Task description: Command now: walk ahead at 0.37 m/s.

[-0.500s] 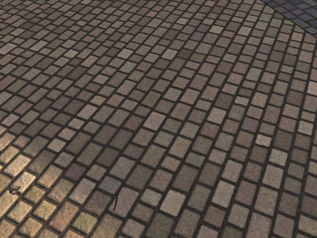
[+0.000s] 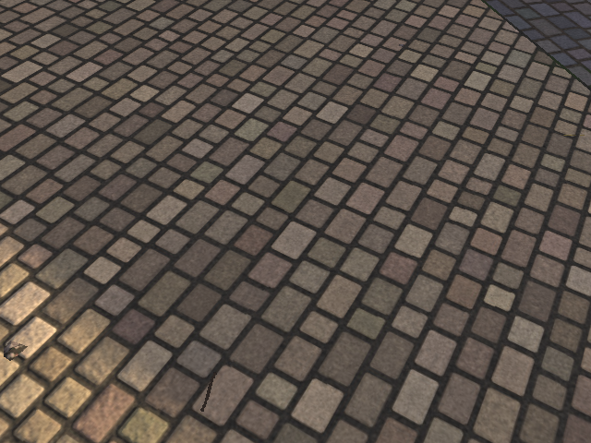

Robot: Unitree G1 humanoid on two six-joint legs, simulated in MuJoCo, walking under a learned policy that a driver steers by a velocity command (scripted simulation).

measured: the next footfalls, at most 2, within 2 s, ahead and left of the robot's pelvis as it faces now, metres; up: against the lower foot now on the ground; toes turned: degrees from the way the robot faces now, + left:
left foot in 0.02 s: +0.07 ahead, +0.09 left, +0.00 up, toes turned +4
right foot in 0.50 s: +0.41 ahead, -0.06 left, +0.00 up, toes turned -3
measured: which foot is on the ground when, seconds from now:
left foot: up 0.00-0.00, down 0.02-0.50, up 0.52-1.00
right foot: down 0.00-0.04, up 0.06-0.48, down 0.50-1.00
